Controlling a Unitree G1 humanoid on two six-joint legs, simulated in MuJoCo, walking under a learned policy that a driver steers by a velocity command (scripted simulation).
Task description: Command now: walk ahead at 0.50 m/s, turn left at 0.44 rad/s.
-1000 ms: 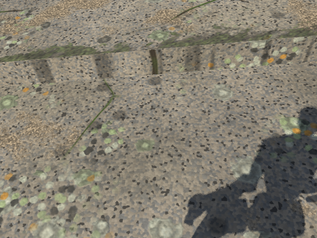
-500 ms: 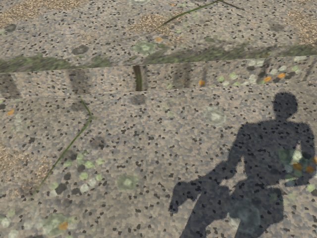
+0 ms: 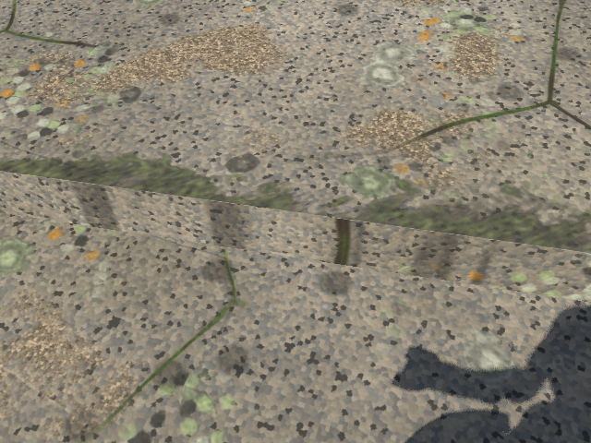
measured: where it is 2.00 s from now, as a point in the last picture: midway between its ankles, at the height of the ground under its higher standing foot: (357, 220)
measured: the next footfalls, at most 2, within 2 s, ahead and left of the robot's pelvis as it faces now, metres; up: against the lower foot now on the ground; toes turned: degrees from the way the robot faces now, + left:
left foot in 0.36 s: +0.33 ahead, +0.17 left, +0.00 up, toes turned +3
right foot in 0.86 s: +0.55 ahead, -0.09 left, +0.00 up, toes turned -17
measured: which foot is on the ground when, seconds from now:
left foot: up 0.00-0.34, down 0.36-0.88, up 0.90-1.00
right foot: down 0.00-0.36, up 0.38-0.84, down 0.86-1.00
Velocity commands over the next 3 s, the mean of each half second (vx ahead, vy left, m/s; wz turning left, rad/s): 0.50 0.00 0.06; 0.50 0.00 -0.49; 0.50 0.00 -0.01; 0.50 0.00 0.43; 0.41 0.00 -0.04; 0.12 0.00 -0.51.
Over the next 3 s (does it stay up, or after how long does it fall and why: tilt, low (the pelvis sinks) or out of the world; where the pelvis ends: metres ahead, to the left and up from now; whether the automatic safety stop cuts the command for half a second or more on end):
stays up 1.37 -0.15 0.19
